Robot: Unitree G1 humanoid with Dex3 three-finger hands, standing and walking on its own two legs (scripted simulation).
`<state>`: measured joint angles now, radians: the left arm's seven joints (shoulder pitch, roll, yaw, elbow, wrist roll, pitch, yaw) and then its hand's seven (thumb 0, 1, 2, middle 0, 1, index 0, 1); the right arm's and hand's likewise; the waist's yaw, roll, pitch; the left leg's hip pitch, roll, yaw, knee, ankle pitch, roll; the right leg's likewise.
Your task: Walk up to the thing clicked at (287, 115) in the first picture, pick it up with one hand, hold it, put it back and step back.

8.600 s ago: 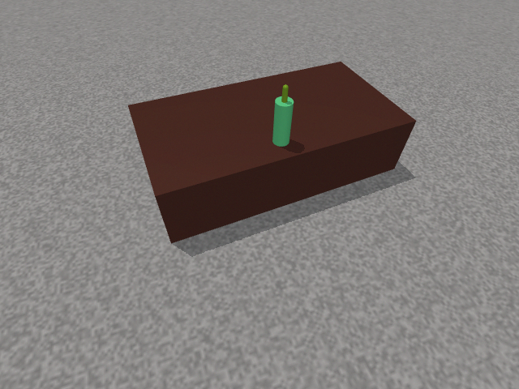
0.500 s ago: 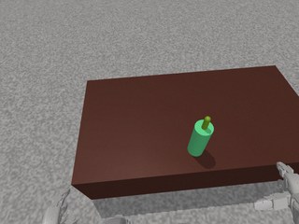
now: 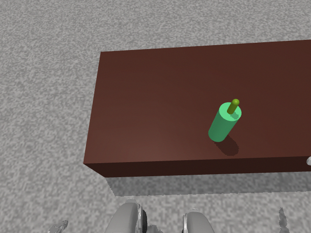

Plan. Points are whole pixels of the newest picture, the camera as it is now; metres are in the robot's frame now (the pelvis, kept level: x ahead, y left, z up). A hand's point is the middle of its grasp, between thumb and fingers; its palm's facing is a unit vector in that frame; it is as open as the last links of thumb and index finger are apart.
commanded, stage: go down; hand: right
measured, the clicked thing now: (225, 120) +0.52 -0.23 -0.23
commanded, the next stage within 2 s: approach in 1.04 s
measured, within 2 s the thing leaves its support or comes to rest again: neither
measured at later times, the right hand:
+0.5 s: hand out of the picture +0.39 -0.40 +0.01, palm faces +0.22 +0.97 -0.13, open 16.8 cm
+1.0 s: hand out of the picture +0.41 -0.41 +0.02, palm faces +0.22 +0.97 -0.11, open 17.0 cm
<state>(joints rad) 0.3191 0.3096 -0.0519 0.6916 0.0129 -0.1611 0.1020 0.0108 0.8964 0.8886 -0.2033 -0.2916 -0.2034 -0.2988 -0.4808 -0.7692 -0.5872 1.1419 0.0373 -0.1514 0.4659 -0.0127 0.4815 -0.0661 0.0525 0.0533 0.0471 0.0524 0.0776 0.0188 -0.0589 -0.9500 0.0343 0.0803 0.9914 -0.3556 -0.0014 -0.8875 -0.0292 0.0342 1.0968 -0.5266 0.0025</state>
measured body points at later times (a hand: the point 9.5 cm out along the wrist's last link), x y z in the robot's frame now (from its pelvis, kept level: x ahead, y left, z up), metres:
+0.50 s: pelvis +0.01 +0.00 -0.01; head +0.16 -0.05 +0.41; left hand +0.08 +0.28 -0.10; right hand +0.38 -0.45 +0.02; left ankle +0.06 +0.13 -0.66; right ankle +0.00 -0.12 -0.66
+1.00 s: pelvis +0.00 -0.01 -0.02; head +0.16 -0.06 +0.40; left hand +0.06 +0.27 -0.11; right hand +0.39 -0.46 +0.03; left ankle +0.06 +0.13 -0.66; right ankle +0.00 -0.12 -0.66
